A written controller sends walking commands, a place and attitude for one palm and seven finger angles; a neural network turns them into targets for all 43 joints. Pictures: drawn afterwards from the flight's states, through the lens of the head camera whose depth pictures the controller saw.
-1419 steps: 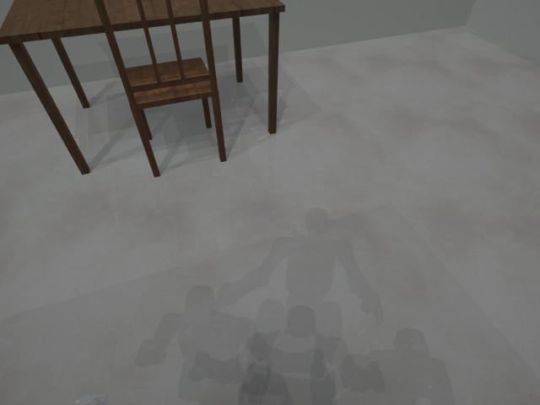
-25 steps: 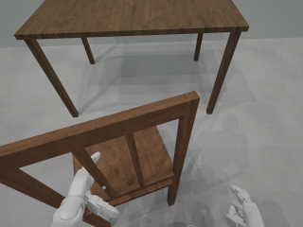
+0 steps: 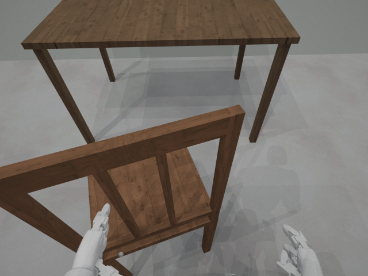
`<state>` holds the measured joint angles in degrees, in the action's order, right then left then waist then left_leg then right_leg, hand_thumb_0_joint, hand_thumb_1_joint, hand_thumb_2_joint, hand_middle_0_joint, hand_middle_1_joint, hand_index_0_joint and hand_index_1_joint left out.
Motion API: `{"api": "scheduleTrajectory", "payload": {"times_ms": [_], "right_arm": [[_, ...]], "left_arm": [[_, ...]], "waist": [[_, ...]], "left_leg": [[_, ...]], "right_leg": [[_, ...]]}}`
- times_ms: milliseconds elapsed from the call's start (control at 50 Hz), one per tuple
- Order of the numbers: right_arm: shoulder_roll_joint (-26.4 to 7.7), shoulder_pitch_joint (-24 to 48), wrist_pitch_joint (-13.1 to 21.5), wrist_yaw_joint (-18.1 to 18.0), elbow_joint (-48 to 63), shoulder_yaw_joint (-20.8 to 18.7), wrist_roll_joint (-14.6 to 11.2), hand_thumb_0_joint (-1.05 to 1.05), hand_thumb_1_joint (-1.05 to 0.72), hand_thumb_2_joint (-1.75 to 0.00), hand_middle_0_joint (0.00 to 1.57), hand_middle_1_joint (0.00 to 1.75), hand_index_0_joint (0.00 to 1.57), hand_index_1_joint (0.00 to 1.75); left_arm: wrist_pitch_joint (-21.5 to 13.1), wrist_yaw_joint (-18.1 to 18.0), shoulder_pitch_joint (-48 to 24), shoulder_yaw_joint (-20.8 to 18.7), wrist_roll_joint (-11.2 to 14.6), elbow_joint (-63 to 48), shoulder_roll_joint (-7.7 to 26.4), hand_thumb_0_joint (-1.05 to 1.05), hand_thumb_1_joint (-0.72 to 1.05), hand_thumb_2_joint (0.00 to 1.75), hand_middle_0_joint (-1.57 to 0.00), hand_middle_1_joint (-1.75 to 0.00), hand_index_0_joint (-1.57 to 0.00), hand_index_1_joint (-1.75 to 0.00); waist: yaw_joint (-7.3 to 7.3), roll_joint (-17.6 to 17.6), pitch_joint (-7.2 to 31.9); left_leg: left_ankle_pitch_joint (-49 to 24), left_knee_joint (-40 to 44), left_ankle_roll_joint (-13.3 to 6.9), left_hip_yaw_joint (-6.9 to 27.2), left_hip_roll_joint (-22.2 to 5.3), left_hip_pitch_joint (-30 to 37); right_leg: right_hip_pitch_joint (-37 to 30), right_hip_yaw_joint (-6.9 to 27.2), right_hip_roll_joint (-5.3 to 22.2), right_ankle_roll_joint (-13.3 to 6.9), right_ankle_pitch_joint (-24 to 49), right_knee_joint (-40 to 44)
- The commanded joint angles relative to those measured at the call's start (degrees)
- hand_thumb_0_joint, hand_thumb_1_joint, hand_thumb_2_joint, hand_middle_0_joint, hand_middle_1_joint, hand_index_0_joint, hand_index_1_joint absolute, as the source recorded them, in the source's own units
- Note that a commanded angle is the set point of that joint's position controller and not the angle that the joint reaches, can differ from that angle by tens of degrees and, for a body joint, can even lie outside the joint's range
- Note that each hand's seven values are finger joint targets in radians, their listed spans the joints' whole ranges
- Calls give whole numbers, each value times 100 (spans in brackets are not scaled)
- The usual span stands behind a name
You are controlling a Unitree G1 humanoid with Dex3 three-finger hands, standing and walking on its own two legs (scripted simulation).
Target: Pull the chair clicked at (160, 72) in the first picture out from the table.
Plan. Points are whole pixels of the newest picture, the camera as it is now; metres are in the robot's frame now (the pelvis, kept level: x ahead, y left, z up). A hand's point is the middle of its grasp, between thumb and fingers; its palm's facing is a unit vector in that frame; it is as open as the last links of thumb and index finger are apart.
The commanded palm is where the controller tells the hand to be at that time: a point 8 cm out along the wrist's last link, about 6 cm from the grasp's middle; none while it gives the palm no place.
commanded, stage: draw the fingers out of the gap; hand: left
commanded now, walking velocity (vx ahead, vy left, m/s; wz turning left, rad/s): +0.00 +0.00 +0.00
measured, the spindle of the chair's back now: (123, 210) +0.27 +0.15 -0.01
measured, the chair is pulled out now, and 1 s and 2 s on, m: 0.60 0.60 0.59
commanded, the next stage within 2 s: draw the hand back to the body in 0.38 s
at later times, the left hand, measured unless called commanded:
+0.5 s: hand out of the picture +0.12 +0.14 -0.02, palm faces -0.03 -0.99 -0.16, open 17.5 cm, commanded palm +0.09 +0.20 +0.00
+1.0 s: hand (77, 264) +0.15 +0.18 +0.08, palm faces +0.05 -0.99 -0.10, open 17.4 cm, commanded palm +0.10 +0.24 +0.09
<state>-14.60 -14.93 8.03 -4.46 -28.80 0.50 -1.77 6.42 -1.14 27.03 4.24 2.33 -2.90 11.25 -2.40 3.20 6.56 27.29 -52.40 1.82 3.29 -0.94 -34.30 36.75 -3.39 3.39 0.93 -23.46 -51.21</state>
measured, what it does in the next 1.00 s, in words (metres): stands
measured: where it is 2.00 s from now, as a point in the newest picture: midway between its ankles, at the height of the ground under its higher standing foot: outside the picture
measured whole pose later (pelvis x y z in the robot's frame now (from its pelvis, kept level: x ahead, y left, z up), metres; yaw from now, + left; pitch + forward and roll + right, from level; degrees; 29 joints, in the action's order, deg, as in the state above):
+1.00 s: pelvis -0.01 +0.01 -0.02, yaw +0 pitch +8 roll -2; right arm -10.9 -13.2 9.8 -5.0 -29.2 -0.3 -4.7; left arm -12.9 8.0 43.7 -5.8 15.0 -24.6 13.9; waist 0.7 4.1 8.1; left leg 31.1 -60.7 1.7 4.2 -1.5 -38.1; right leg 39.6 -3.9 2.8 1.2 -26.2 -57.5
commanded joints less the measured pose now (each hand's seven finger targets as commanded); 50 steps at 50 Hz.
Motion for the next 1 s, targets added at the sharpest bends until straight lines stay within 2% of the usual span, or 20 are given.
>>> {"api": "scheduleTrajectory", "payload": {"times_ms": [0, 40, 100, 120, 200, 280, 300, 340, 400, 480, 500, 520, 540, 600, 660, 700, 760, 800, 900, 980], "right_arm": [[-625, 563, 344, -98, 973, -269, -36, 0, -90, -90, 20, 30, 20, 30], [-587, 562, 367, -99, 1034, -261, -35, 0, -90, -90, 20, 30, 20, 30], [-563, 616, 352, -113, 1057, -269, -44, 0, -90, -90, 20, 30, 20, 30], [-550, 584, 356, -114, 1099, -245, -33, 0, -90, -90, 20, 30, 20, 30], [-513, 662, 291, -144, 1128, -295, -34, 0, -90, -90, 20, 30, 20, 30], [-448, 612, 307, -151, 1251, -285, -49, 0, -90, -90, 20, 30, 20, 30], [-459, 628, 302, -167, 1226, -318, -58, 0, -90, -90, 20, 30, 20, 30], [-419, 625, 299, -163, 1269, -326, -56, 0, -90, -90, 20, 30, 20, 30], [-416, 649, 257, -188, 1257, -370, -62, 0, -90, -90, 20, 30, 20, 30], [-369, 613, 212, -202, 1338, -405, -70, 0, -90, -90, 20, 30, 20, 30], [-347, 612, 370, -212, 1290, -370, -65, 0, -90, -90, 20, 30, 20, 30], [-344, 503, 453, -208, 1113, -406, -52, 0, -90, -90, 20, 30, 20, 30], [-336, 482, 488, -194, 1054, -428, -73, 0, -90, -90, 20, 30, 20, 30], [-278, 540, 591, -100, 908, -471, -115, 0, -90, -90, 20, 30, 20, 30], [-264, 675, 627, 36, 811, -490, -134, 0, -90, -90, 20, 30, 20, 30], [-279, 839, 612, 106, 740, -541, -156, 0, -90, -90, 20, 30, 20, 30], [-339, 950, 481, 93, 1050, -514, -254, 0, -90, -90, 20, 30, 20, 30], [-313, 1010, 420, 28, 1138, -478, -293, 0, -90, -90, 20, 30, 20, 30], [-274, 885, 487, -133, 1031, -383, -315, 0, -90, -90, 20, 30, 20, 30], [-327, 776, 676, -168, 904, -331, -332, 0, -90, -90, 20, 30, 20, 30]], "left_arm": [[-315, -98, -20, -310, -38, -1356, 518, 0, -55, 20, 0, 0, 0, 0], [-292, -91, 188, -159, -45, -1477, 377, 0, -55, 20, 0, 0, 0, 0], [-223, -114, 481, -254, -59, -1551, 466, 0, -55, 20, 0, 0, 0, 0], [-227, -98, 486, -88, -53, -1671, 321, 0, -55, 20, 0, 0, 0, 0], [-181, -102, 919, -343, -80, -1697, 513, 0, -55, 20, 0, 0, 0, 0], [-253, -29, 1229, -49, -82, -2120, 288, 0, -55, 20, 0, 0, 0, 0], [-253, -37, 1283, -178, -91, -2150, 430, 0, -55, 20, 0, 0, 0, 0], [-276, -7, 1614, -16, -99, -2241, 257, 0, -55, 20, 0, 0, 0, 0], [-290, -3, 1819, -137, -150, -2270, 422, 0, -55, 20, 0, 0, 0, 0], [-371, 40, 2180, -108, -149, -2473, 345, 0, -55, 20, 0, 0, 0, 0], [-1038, 114, 1678, -273, 605, -3203, -22, 0, -55, 20, 0, 0, 0, 0], [-1350, 162, 1839, -443, 558, -3006, 262, 0, -55, 20, 0, 0, 0, 0], [-1589, 199, 1917, -633, 684, -3031, 342, 0, -55, 20, 0, 0, 0, 0], [-2231, 345, 1960, -678, 765, -3085, 307, 0, -55, 20, 0, 0, 0, 0], [-2919, 615, 1860, -535, 836, -2916, 155, 0, -55, 20, 0, 0, 0, 0], [-3243, 856, 1925, -770, 901, -2598, 327, 0, -55, 20, 0, 0, 0, 0], [-2942, 1089, 2133, -1017, 1040, -2907, 537, 0, -55, 20, 0, 0, 0, 0], [-2585, 1016, 2179, -1299, 1141, -3117, 720, 0, -55, 20, 0, 0, 0, 0], [-2335, 807, 1787, -1525, 1341, -3513, 799, 0, -51, 22, -1, -1, -1, -1], [-2271, 964, 1531, -1587, 1415, -3351, 829, 0, -37, 29, -2, -4, -2, -4]], "waist": [[1, -278, 571], [-2, -312, 631], [36, -380, 580], [-13, -401, 581], [85, -531, 527], [46, -224, 564], [63, -299, 610], [76, -278, 568], [82, -349, 518], [106, -353, 592], [90, -482, 476], [148, -389, 727], [184, -287, 772], [239, 5, 752], [184, -204, 610], [218, -427, 607], [320, -169, 885], [390, -88, 997], [303, -327, 617], [223, -230, 412]], "left_leg": [[-1044, 748, -296, -101, 151, -25], [-952, 717, -298, -106, 156, -6], [-926, 686, -294, -82, 153, -125], [-911, 650, -307, -96, 177, -134], [-831, 570, -310, -85, 177, -322], [-870, 499, -316, -102, 180, -259], [-914, 468, -317, -89, 170, -297], [-975, 450, -313, -91, 174, -314], [-967, 370, -319, -75, 169, -428], [-928, 278, -324, -108, 188, -492], [-1012, 93, -279, -85, 239, -613], [-1057, 13, -281, -129, 232, -574], [-1111, -8, -261, -107, 220, -571], [-1186, -75, -225, -110, 197, -618], [-992, -226, -205, -82, 161, -857], [-846, -348, -204, -69, 130, -1122], [-575, -98, -233, -95, 151, -883], [-581, 41, -246, -64, 148, -724], [-736, 232, -258, 2, 93, -494], [-737, 427, -245, 3, 77, -208]], "right_leg": [[-658, -100, -152, -136, 546, 823], [-622, -103, -150, -118, 435, 803], [-604, -103, -159, -139, 359, 785], [-592, -93, -150, -118, 377, 773], [-566, -63, -162, -138, 247, 744], [-426, -94, -161, -138, 310, 654], [-473, -72, -161, -156, 346, 644], [-424, -132, -173, -155, 422, 563], [-345, -110, -187, -168, 415, 524], [-270, -116, -197, -157, 398, 437], [-143, -226, -246, -172, 527, 388], [-193, -158, -258, -181, 551, 312], [-166, -170, -261, -189, 589, 247], [-75, -164, -271, -217, 622, 82], [225, -188, -279, -183, 417, -117], [208, -88, -259, -190, 253, -163], [-181, 11, -209, -181, -46, 16], [-404, 10, -215, -178, -78, 127], [-518, -30, -260, -156, 45, 455], [-580, -29, -244, -126, 75, 709]]}}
